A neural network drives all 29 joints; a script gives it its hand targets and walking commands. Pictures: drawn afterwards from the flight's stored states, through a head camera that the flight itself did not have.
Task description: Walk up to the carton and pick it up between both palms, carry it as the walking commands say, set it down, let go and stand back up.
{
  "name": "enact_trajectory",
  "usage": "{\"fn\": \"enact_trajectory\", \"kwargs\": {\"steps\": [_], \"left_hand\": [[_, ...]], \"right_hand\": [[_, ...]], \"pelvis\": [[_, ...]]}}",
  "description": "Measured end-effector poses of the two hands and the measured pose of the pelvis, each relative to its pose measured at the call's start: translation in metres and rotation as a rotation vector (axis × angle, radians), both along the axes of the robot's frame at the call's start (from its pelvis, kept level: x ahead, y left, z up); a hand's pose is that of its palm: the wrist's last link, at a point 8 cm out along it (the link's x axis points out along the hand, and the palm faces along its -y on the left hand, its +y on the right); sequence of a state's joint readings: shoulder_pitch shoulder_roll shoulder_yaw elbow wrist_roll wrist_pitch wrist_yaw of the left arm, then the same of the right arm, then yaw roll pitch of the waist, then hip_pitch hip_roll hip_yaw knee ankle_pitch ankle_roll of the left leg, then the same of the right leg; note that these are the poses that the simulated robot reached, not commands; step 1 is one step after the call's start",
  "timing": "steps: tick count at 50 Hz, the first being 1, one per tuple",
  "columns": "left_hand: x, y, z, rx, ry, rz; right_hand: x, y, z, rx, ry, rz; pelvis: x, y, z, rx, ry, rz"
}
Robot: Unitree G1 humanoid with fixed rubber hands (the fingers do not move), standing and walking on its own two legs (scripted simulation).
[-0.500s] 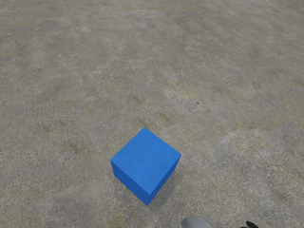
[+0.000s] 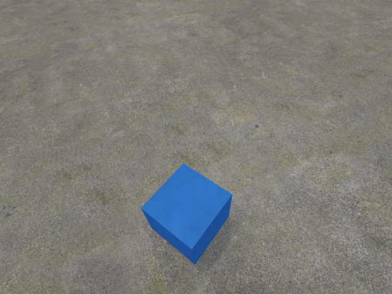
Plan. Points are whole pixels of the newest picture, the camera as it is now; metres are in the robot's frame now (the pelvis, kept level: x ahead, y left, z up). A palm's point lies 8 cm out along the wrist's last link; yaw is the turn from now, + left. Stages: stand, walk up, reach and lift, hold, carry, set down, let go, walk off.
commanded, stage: walk up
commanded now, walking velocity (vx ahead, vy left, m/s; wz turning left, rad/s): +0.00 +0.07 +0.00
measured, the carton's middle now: (188, 212) +0.54 +0.10 -0.65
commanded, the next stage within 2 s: none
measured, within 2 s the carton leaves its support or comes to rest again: neither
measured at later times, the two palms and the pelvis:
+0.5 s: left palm out of the picture +0.05 +0.31 -0.14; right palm out of the picture +0.07 -0.15 -0.13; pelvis +0.05 +0.07 +0.00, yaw -2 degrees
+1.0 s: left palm out of the picture +0.07 +0.33 -0.13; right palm out of the picture +0.06 -0.19 -0.13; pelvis +0.02 +0.06 +0.00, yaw +9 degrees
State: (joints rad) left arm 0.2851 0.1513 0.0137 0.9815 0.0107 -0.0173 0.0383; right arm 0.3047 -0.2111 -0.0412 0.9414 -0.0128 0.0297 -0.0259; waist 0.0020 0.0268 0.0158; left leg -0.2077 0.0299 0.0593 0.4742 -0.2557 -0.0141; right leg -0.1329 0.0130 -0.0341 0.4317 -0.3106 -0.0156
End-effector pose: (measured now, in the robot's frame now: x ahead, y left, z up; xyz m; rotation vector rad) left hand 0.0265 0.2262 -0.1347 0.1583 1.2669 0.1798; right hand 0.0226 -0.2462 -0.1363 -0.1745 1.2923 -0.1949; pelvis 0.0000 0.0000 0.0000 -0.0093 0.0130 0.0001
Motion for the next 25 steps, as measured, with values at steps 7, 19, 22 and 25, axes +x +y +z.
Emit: {"fn": "enact_trajectory", "kwargs": {"steps": [7,19,22,25], "left_hand": [[-0.013,0.016,-0.009,0.001,0.030,0.018],[-0.010,0.087,-0.008,0.015,0.168,0.031],[0.010,0.088,-0.005,0.010,0.143,0.004],[0.024,0.086,-0.007,0.012,0.118,-0.012]], "right_hand": [[0.010,0.006,0.002,-0.020,0.000,0.016],[0.062,0.081,0.009,0.007,-0.059,0.029],[0.054,0.092,0.008,0.018,-0.023,0.012],[0.048,0.098,0.002,0.032,0.000,-0.010]], "pelvis": [[0.006,0.012,-0.004,0.008,-0.006,0.003],[0.042,0.066,0.002,0.003,-0.006,-0.027],[0.044,0.071,0.005,-0.001,-0.007,-0.025],[0.045,0.073,0.003,0.014,-0.018,-0.036]]}}
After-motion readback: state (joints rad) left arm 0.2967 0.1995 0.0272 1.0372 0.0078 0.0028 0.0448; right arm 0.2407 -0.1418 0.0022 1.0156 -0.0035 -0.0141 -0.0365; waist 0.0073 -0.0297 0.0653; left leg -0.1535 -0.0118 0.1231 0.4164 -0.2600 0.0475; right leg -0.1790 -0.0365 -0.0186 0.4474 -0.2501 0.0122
